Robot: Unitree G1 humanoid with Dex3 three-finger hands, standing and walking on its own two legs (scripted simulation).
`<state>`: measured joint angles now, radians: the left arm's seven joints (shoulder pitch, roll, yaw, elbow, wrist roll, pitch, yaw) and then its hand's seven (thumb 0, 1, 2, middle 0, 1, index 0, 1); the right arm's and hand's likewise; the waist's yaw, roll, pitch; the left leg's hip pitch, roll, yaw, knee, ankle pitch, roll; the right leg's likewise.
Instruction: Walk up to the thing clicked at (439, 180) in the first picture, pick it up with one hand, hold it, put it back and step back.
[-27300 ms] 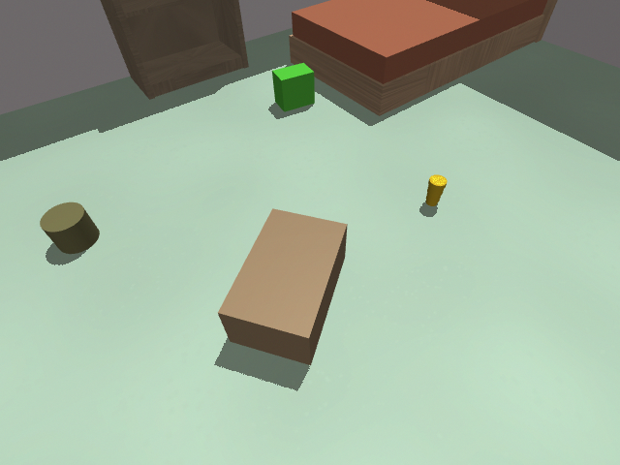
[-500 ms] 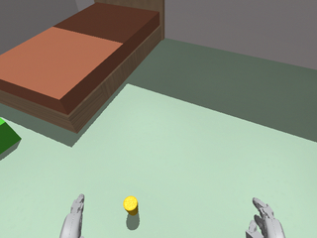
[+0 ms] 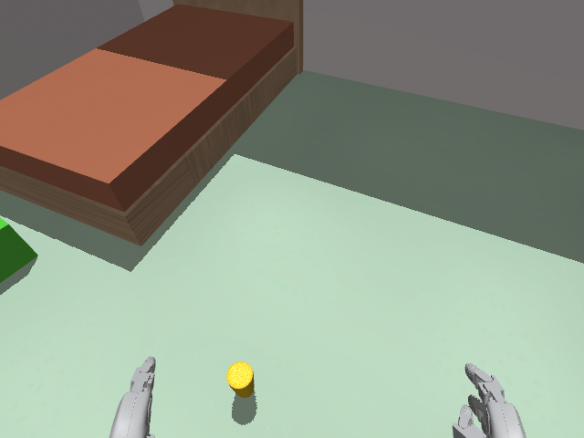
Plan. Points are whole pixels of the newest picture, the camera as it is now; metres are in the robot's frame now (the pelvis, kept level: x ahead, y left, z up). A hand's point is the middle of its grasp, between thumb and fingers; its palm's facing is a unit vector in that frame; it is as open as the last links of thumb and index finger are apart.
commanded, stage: stand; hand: left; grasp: from the side
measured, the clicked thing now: (242, 382) +0.40 +0.20 -0.66
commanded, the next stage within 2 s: none
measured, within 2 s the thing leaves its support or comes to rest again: neither
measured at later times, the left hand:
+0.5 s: hand out of the picture +0.16 +0.21 -0.10, palm faces -0.02 -0.94 -0.33, open 8.8 cm
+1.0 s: hand out of the picture +0.05 +0.25 -0.11, palm faces +0.00 -0.94 -0.34, open 7.4 cm
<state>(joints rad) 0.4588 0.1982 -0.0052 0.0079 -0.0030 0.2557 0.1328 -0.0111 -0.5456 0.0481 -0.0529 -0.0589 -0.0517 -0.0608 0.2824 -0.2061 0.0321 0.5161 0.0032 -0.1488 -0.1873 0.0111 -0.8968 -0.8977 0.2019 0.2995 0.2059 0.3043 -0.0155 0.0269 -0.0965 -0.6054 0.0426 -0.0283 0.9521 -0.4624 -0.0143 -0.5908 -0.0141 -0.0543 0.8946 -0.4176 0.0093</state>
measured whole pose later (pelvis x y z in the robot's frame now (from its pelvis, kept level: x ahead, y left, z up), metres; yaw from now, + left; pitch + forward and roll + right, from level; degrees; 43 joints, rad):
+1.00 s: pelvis -0.01 +0.01 +0.05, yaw +0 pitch -5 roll +0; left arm 0.19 0.31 0.01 1.03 0.03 0.00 0.02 0.01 0.90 0.89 -0.20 -0.30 -0.20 -0.31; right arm 0.17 -0.30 -0.01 1.05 -0.04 0.00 -0.01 0.01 -0.90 -0.90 0.20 0.30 0.21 0.30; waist 0.02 0.01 0.05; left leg -0.17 -0.01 0.01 0.47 -0.22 0.01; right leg -0.19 -0.05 -0.02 0.48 -0.21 0.03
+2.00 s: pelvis +0.01 +0.00 +0.06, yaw -1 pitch -3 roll +0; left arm 0.09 0.32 0.01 1.15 0.02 -0.01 0.00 0.00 0.90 0.89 -0.20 -0.30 -0.20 -0.31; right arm 0.11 -0.33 0.00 1.14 -0.02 -0.01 -0.01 0.00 -0.90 -0.90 0.20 0.30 0.21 0.30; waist 0.00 0.01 0.05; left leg -0.09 0.01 0.02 0.32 -0.18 -0.01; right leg -0.12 -0.03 -0.02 0.34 -0.17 0.02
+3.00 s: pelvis -0.05 +0.04 +0.05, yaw -2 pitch +0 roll -2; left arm 0.02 0.40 0.06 0.90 0.01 0.07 0.03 0.00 0.91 0.89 -0.20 -0.30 -0.20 -0.30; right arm 0.16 -0.36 -0.05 0.96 -0.04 0.03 -0.01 0.00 -0.90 -0.90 0.20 0.30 0.21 0.30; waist -0.03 -0.04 0.19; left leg -0.26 -0.02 0.01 0.56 -0.29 0.06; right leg -0.48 0.12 0.16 1.07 -0.49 -0.03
